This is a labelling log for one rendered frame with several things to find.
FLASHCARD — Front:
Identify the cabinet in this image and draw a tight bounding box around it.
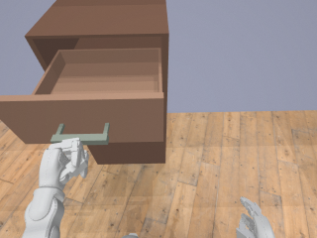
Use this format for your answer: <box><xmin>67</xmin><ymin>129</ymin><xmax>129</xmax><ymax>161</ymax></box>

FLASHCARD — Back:
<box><xmin>24</xmin><ymin>0</ymin><xmax>169</xmax><ymax>165</ymax></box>

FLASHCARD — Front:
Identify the drawer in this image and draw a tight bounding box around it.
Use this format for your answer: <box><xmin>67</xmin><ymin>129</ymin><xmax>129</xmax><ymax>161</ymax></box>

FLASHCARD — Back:
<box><xmin>0</xmin><ymin>48</ymin><xmax>164</xmax><ymax>145</ymax></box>

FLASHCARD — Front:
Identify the handle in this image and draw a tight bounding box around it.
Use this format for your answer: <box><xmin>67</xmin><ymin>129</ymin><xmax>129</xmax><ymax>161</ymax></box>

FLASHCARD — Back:
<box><xmin>51</xmin><ymin>123</ymin><xmax>110</xmax><ymax>146</ymax></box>

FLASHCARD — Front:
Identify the robot left forearm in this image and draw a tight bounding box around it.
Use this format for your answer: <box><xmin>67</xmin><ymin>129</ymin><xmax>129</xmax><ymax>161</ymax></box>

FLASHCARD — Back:
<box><xmin>22</xmin><ymin>186</ymin><xmax>65</xmax><ymax>238</ymax></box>

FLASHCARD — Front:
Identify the robot right hand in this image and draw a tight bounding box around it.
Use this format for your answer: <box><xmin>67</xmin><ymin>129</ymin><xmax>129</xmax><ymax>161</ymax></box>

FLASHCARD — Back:
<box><xmin>236</xmin><ymin>196</ymin><xmax>275</xmax><ymax>238</ymax></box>

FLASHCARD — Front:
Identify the robot left hand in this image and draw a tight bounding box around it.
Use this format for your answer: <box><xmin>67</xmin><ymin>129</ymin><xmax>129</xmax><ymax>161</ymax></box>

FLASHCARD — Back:
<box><xmin>39</xmin><ymin>137</ymin><xmax>89</xmax><ymax>190</ymax></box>

